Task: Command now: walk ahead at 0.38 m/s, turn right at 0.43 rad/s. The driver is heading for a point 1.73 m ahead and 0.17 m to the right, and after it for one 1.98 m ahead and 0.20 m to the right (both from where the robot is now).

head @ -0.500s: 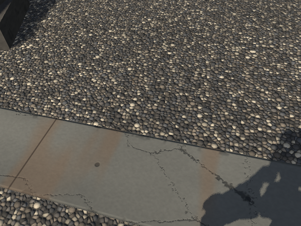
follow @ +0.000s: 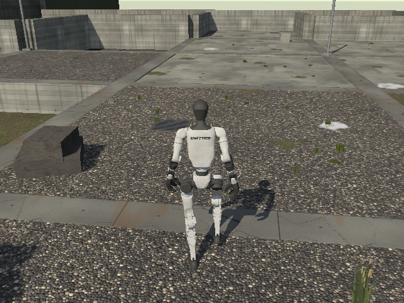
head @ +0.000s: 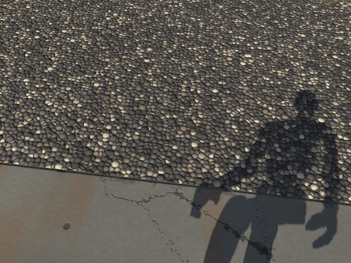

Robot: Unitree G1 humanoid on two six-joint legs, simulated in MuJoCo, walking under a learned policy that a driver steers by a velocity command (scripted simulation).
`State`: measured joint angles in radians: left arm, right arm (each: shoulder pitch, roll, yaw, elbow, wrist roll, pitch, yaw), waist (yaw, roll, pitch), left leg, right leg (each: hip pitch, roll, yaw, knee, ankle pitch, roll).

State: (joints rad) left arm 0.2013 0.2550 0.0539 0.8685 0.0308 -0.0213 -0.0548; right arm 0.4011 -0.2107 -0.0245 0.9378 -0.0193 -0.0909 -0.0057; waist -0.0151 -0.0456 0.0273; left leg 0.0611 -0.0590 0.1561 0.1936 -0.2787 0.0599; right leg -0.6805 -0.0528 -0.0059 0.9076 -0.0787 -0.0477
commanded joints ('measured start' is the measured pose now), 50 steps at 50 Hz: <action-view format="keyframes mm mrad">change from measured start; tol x32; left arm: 1 -139 -15 -23 -106 3 -16 -13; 8 244 183 41 -18 27 -41 28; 50 56 6 -22 67 -27 27 87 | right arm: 1 -19 -115 -15 -36 8 -16 -12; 50 -86 -107 6 -19 11 57 -37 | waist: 1 -2 117 103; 10 91 -13 -455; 14 -6 61 -70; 50 27 164 -28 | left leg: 1 -133 239 9 -10 759 43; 6 -63 268 33 433 1084 7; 9 -589 -5 -58 1332 -403 -70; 10 -641 36 -199 1356 -289 -73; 30 -563 91 -162 595 -91 -87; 38 -8 343 -457 -9 -1 41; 45 -109 245 -254 140 834 92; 50 -141 228 -248 200 775 57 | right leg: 1 75 27 -103 -203 93 -5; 7 548 137 -85 -439 123 -129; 9 1006 -344 517 -309 1190 -386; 15 414 -115 280 -605 452 -248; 28 512 -107 402 -763 -411 -187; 40 220 88 72 -236 -387 -14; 50 495 63 -4 -471 -81 44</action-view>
